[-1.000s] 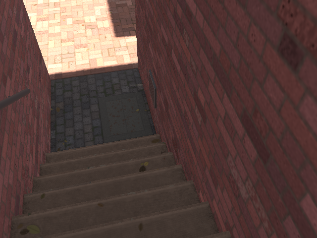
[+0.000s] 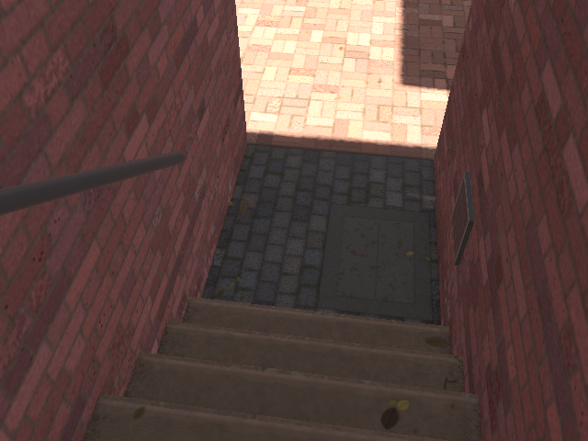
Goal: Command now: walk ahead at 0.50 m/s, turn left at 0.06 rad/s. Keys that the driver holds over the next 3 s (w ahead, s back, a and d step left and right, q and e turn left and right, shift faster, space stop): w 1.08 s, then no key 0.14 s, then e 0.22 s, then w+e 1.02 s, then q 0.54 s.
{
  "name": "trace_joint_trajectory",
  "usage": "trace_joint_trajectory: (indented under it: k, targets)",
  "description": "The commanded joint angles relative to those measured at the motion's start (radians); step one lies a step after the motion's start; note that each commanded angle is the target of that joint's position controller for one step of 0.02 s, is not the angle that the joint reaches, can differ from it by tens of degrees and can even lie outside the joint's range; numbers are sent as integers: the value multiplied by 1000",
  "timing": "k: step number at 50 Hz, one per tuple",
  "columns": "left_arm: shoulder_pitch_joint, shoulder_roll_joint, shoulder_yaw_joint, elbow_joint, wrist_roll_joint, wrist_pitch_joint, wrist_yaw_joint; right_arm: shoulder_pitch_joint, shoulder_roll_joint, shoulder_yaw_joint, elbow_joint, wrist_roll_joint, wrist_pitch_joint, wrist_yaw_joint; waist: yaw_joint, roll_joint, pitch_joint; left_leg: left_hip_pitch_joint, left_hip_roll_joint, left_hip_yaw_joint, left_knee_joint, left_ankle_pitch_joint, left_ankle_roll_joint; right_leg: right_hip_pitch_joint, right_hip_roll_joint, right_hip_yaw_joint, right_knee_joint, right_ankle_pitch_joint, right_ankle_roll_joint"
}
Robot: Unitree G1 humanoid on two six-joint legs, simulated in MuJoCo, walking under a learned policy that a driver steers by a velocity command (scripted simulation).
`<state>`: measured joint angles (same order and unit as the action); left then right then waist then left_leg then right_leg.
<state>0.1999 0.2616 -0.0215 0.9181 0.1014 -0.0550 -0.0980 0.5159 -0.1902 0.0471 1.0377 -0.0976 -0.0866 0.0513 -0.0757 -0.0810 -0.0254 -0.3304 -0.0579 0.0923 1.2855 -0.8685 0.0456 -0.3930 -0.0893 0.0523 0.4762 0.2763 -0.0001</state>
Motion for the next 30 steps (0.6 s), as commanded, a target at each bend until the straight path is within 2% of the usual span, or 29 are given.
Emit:
trace_joint_trajectory:
  k: [1, 2, 3, 4, 5, 6, 7, 8, 9, 10, 11, 12, 13, 14, 15, 16, 17, 18, 19, 21, 22, 23, 24, 25, 26, 27, 28, 29, 30]
  targets:
    - [457, 199, 89, 121, -42, -27, 22, 35, -223, -54, 8, -15, 40, 54, 211, -50, 37, -152, 114, -259, 211, 767, 90, 526, 8, -83, -269, 114, -74]
    - [599, 292, 121, 150, -41, -24, 5, 216, -109, -59, 30, 7, 28, 88, 185, -281, -230, -548, -50, -144, 718, 139, 0, 1055, -189, 63, 195, 789, -314]
    - [607, 331, 135, 158, -9, -16, -10, 106, -174, -76, -68, 76, 5, 100, 219, -166, -195, -838, -53, -78, 920, 12, -14, 1070, -268, 219, 204, 872, -380]
    - [556, 196, 113, 162, -148, 10, 41, -124, -144, -90, -116, 96, 44, -47, 149, 91, -113, -967, -12, -49, 836, 57, 34, 928, -307, 231, 187, 552, -304]
    - [526, 213, 119, 136, -140, 17, 78, -208, -93, -64, -162, 86, 60, -97, 177, 19, -62, -1001, 58, -123, 689, 138, 44, 776, -362, 327, 69, -42, -344]
    - [459, 138, 105, 128, -133, 19, 98, -263, -104, -70, -152, 66, 87, -110, 149, 54, 47, -959, 108, -137, 613, 210, 41, 544, -328, 362, -13, -339, -347]
    - [355, -22, 30, 124, 50, -4, 26, -154, -3, -2, -186, 12, 35, -2, 67, 18, 153, -952, 220, -303, 496, 629, 74, 265, -284, 306, -8, -295, -288]
    - [315, 26, 63, 104, -104, -13, 78, -251, -99, -83, -121, 78, 80, -67, 41, 65, 130, -748, 150, -175, 273, 657, 27, 159, -221, 279, -24, -377, -273]
    - [214, 22, 44, 57, -139, -28, 111, -321, -111, -68, -177, 87, 96, -68, -12, 138, 207, -567, 150, -151, -95, 864, -22, -95, -153, 190, -104, -390, -247]
    - [196, 69, 54, 50, -139, -43, 118, -324, -56, -55, -147, 65, 102, -67, -3, 90, 161, -343, 129, -76, -213, 964, -32, -189, -112, 130, -125, -311, -227]
    - [214, 124, 66, 56, -132, -45, 119, -208, -56, -61, -68, 64, 106, -70, -26, -3, 86, -200, 115, -84, -147, 1032, -27, -188, -127, 138, -73, -150, -226]
    - [202, 142, 75, 39, -139, -43, 109, -166, -74, -68, -45, 71, 113, -68, -43, -35, 43, -111, 87, -40, -124, 1040, -21, -204, -116, 81, -37, -96, -211]
    - [262, 71, 69, 53, -154, -53, 123, -265, -122, -86, -65, 78, 85, -59, 2, -6, 91, -301, 140, -124, -308, 1342, 4, -41, -64, 95, 67, -365, -198]
    - [355, -7, 22, 102, 48, -85, 96, -261, -67, -27, -94, -87, 38, 55, 110, -71, 248, -602, 182, -184, -370, 1409, 26, 23, -73, 80, 164, -494, -200]
    - [307, -3, 55, 72, -153, -62, 126, -481, -121, -85, -124, 49, 34, -18, 83, 97, 85, -387, 137, -122, -570, 1578, 10, 60, -37, 111, 191, -637, -189]
    - [296, 57, 58, 44, -166, -48, 132, -514, -99, -68, -148, 75, 39, -38, 110, 102, 74, -276, 103, -86, -589, 1577, 3, -9, -39, 122, 209, -688, -190]
    - [294, 63, 63, 38, -142, -43, 126, -531, -90, -67, -152, 87, 40, -44, 129, 99, 102, -208, 88, -64, -629, 1521, -3, -39, -30, 117, 236, -671, -194]
    - [305, 57, 61, 34, -125, -33, 112, -566, -69, -65, -164, 94, 47, -35, 164, 76, 119, -186, 76, -48, -686, 1441, -17, -19, -26, 118, 275, -637, -190]
    - [331, 32, 59, 53, -113, -27, 111, -576, -65, -68, -186, 99, 51, -32, 193, 42, 166, -153, 70, -27, -730, 1388, -23, -30, -17, 104, 311, -579, -185]
    - [377, 10, 61, 68, -79, -11, 123, -550, -62, -70, -211, 112, 46, -31, 232, 14, 214, -146, 113, -62, -914, 1311, -15, 74, -14, 109, 444, -438, -197]
    - [394, 31, 66, 85, -65, -4, 133, -487, -79, -80, -196, 104, 38, -34, 218, 19, 210, -83, 122, -66, -977, 1246, 2, 105, -32, 131, 513, -311, -208]
    - [389, 41, 72, 90, -71, 3, 136, -341, -83, -90, -152, 88, 29, -40, 159, 52, 161, 72, 117, -36, -1034, 1296, 25, 96, -14, 87, 687, -249, -209]
    - [367, 84, 87, 90, -66, 8, 137, -149, -119, -113, -94, 97, 41, -46, 67, 30, 53, 277, 139, -33, -1067, 1222, 23, 65, 12, 81, 894, -173, -223]
    - [394, 71, 88, 100, -76, 5, 130, -42, -181, -130, -47, 68, 43, -41, 27, 144, 2, 482, 180, -61, -1025, 1375, 43, -114, 113, 29, 1241, -576, -199]
    - [522, -25, 83, 103, -121, 7, 134, 71, -223, -127, -24, 55, 47, -28, 60, 261, -197, 893, 383, -218, -505, 1906, 126, -482, 207, 17, 1669, -1330, -140]
    - [547, 13, 70, 66, -134, 5, 149, 88, -246, -133, -16, 95, 61, -14, 45, 232, -347, 948, 473, -307, -475, 1737, 164, -604, 130, 52, 1722, -1279, -148]
    - [401, 26, 66, 16, -108, 16, 158, 79, -220, -135, -24, 124, 62, -18, 10, 233, -265, 808, 493, -406, -678, 1113, 238, -748, 108, 44, 1605, -1088, -135]
    - [243, 31, 68, 5, -72, 27, 157, -20, -162, -123, -41, 115, 75, -39, 5, 179, -90, 537, 420, -436, -870, 603, 229, -733, 92, 16, 1516, -957, -127]
    - [225, 43, 74, -21, -51, 37, 152, -32, -162, -121, -52, 98, 70, -52, 25, 258, -24, 373, 477, -528, -905, 496, 290, -696, 68, 37, 1471, -889, -102]
